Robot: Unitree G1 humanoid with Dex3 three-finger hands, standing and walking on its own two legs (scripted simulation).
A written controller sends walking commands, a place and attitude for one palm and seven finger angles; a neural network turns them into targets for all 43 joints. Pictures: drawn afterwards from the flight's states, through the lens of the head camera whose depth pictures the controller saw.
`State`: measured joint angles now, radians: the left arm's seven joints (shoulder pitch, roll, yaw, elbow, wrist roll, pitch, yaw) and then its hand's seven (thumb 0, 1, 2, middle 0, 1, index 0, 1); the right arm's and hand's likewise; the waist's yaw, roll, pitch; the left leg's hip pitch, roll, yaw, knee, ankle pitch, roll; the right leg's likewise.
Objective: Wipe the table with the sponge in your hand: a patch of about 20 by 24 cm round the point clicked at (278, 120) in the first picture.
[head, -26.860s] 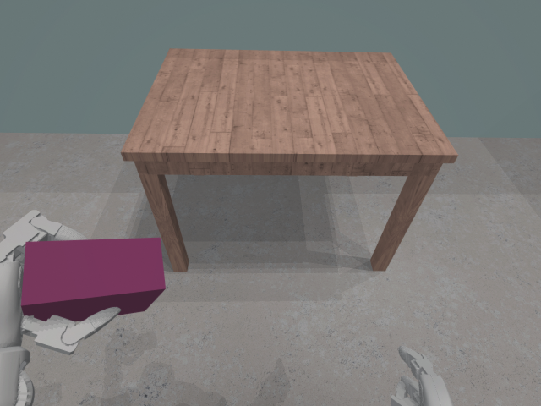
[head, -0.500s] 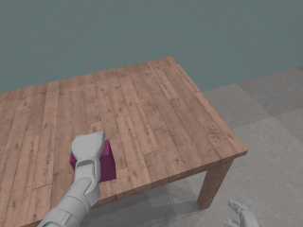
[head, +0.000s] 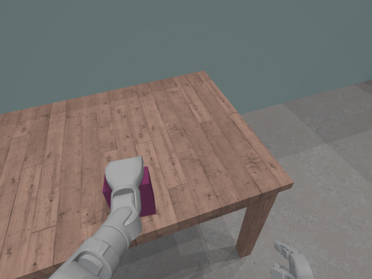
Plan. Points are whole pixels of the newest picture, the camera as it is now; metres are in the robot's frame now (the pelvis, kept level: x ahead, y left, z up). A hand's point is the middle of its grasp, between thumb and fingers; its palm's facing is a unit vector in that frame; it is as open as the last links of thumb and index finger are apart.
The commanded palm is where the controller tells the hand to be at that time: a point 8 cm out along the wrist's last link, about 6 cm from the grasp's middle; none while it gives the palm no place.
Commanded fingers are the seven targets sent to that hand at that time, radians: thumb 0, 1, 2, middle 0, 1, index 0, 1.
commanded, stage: slide across to the third lane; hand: left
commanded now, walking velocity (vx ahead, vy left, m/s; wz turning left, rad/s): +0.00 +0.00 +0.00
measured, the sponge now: (132, 199) +0.32 +0.19 -0.05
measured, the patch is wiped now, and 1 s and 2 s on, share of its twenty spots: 0.70 0.85 1.00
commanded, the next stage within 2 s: wipe forward along the third lane in 0.02 s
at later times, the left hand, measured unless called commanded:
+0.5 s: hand (131, 179) +0.35 +0.19 +0.00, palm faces -0.12 -0.01 -0.99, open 10.3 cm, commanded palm +0.34 +0.18 +0.03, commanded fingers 0.00 0.10 1.30 -1.20 -1.60 -1.20 -1.60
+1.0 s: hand (130, 162) +0.41 +0.21 +0.00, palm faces -0.12 +0.01 -0.99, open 10.3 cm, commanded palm +0.40 +0.20 +0.03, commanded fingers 0.00 0.10 1.30 -1.20 -1.60 -1.20 -1.60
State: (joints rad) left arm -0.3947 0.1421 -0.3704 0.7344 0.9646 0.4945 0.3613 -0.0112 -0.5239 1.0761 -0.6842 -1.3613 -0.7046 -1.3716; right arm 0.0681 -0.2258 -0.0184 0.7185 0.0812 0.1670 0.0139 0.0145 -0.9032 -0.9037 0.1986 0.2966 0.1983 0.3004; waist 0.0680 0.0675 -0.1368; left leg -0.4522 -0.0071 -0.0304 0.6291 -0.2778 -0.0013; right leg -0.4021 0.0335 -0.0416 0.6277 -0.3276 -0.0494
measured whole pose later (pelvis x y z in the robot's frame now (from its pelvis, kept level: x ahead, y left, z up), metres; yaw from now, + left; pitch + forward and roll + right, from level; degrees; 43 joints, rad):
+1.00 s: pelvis -0.03 +0.00 -0.02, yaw -2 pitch +14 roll -1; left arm -0.80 0.28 -0.14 1.19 0.98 0.39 0.38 0.00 -0.58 1.10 -0.75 -1.30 -0.77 -1.31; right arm 0.24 -0.26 -0.02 0.77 0.07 0.08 -0.04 0.01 -0.90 -0.90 0.20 0.30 0.20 0.30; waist -0.07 0.06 -0.17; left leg -0.73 0.03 -0.02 0.76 -0.28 0.01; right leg -0.68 0.07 -0.03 0.73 -0.31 -0.05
